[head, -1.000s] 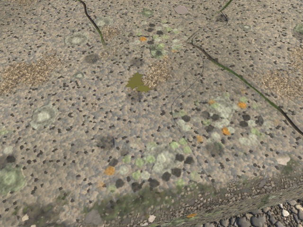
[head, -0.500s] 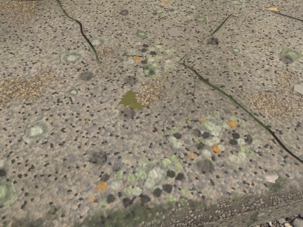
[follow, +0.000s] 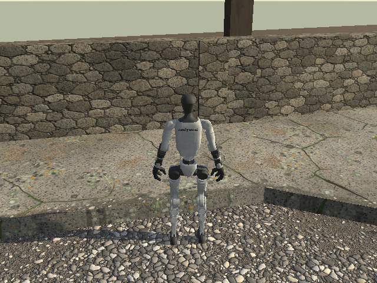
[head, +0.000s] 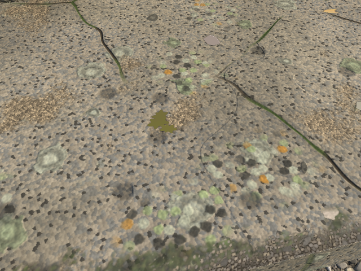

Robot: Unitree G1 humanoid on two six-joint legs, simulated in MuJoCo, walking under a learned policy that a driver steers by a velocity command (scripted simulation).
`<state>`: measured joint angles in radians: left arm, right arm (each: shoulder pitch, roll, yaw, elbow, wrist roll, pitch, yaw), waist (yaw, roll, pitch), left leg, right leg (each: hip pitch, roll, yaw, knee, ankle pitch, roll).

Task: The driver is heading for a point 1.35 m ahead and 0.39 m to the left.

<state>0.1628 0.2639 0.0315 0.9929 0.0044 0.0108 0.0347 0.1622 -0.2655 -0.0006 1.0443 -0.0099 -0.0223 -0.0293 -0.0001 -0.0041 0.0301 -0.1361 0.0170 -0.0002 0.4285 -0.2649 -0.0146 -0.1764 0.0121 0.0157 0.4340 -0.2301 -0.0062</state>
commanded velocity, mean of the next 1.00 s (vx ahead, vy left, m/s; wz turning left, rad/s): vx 0.41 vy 0.00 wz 0.00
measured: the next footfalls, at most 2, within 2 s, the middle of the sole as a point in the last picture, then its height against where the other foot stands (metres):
left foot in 0.60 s outside the picture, level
right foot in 1.14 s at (193, 243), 0.18 m higher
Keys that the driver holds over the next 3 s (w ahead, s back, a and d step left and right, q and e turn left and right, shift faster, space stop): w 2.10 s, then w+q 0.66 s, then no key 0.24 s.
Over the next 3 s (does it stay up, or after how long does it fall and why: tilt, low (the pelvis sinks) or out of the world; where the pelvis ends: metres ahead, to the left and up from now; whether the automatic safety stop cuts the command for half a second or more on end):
stays up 1.32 0.25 0.18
